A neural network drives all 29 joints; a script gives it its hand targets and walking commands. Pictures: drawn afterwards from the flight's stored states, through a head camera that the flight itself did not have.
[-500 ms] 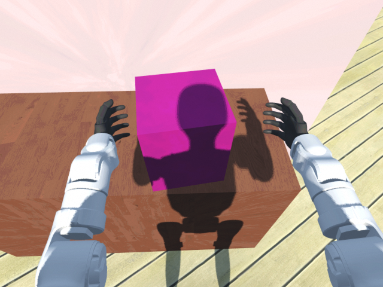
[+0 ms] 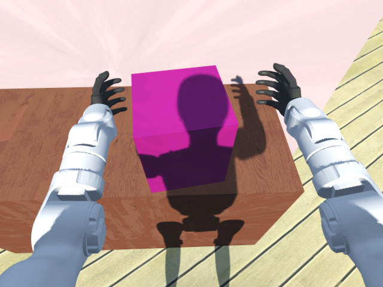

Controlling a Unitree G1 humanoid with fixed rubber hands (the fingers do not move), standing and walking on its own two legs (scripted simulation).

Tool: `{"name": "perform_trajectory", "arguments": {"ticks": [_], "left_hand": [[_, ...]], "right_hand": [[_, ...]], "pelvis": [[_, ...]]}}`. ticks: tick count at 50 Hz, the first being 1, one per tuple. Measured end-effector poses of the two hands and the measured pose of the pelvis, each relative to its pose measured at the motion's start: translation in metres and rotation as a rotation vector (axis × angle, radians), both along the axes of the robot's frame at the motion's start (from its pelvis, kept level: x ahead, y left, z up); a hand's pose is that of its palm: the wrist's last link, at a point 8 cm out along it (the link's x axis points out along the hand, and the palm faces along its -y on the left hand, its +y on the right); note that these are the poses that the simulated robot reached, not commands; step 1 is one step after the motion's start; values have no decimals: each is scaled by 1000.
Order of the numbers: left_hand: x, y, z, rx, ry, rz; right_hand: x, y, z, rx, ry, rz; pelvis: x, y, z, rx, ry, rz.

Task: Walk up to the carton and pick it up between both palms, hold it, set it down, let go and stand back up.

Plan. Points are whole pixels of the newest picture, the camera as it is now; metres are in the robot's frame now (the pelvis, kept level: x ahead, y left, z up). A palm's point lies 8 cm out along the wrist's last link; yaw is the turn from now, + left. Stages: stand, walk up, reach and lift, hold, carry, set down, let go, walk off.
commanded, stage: reach and lift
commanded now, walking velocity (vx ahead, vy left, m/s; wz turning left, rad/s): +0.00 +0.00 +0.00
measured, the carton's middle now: (181, 132) +0.49 +0.06 -0.01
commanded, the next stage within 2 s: none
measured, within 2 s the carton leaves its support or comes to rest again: neither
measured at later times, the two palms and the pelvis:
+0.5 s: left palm (104, 138) +0.44 +0.23 +0.04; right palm (282, 117) +0.47 -0.18 +0.08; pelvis +0.00 +0.00 -0.01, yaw +0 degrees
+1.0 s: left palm (124, 151) +0.45 +0.21 -0.03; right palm (259, 130) +0.49 -0.15 +0.01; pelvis +0.01 -0.01 -0.02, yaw +0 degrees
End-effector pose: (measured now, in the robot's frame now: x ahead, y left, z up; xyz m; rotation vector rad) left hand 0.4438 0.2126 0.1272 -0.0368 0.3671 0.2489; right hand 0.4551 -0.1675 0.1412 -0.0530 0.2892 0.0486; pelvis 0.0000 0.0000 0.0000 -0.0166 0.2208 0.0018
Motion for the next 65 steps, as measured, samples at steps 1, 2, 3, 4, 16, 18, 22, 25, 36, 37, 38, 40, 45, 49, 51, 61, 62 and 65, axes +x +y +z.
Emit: {"name": "perform_trajectory", "arguments": {"ticks": [1,2,3,4,16,18,22,25,36,37,38,40,45,49,51,61,62,65], "left_hand": [[2,1,0,3,4,4],[3,2,-1,6,9,8],[4,3,-1,6,12,11],[5,3,-2,6,12,14],[3,13,-33,-2,10,41],[1,14,-44,-11,11,46],[-3,17,-66,-6,6,52],[-9,19,-85,2,26,54],[-14,18,-142,20,38,57],[-13,17,-145,22,37,53],[-12,15,-149,25,35,48],[-9,13,-154,36,31,36],[1,6,-160,50,-1,10],[7,-3,-161,46,-22,-15],[7,-7,-162,43,-23,-24],[3,-11,-163,46,-40,-19],[2,-12,-163,46,-42,-15],[1,-13,-162,56,-40,-14]], "right_hand": [[2,0,1,-1,1,1],[3,1,1,-1,2,1],[4,1,1,-1,4,2],[5,2,1,-1,9,4],[7,-6,-30,-22,59,-27],[8,-7,-35,-31,55,-25],[11,-6,-44,-35,16,-21],[11,-8,-59,-41,29,-28],[21,0,-109,-34,28,9],[22,1,-114,-31,29,12],[23,2,-118,-29,30,17],[26,5,-125,-22,28,24],[33,12,-133,-3,-7,33],[36,19,-135,10,-18,30],[37,24,-135,17,-28,29],[32,61,-137,44,-44,72],[31,63,-137,51,-45,57],[28,62,-138,54,-44,22]], "pelvis": [[0,0,0,0,4,0],[1,0,0,0,6,0],[1,-1,0,0,7,0],[1,-1,0,0,10,-1],[2,-1,-2,0,52,-1],[1,-1,-2,0,68,-2],[0,-1,-4,0,111,-3],[1,-1,-5,0,147,-3],[1,-5,-15,5,307,-5],[1,-6,-15,6,317,-5],[2,-6,-16,6,326,-6],[3,-7,-17,7,348,-6],[6,-7,-20,8,388,-6],[8,-6,-20,7,398,-6],[9,-6,-20,6,399,-6],[8,-6,-20,7,398,-5],[8,-6,-20,7,397,-5],[7,-6,-20,7,394,-5]]}}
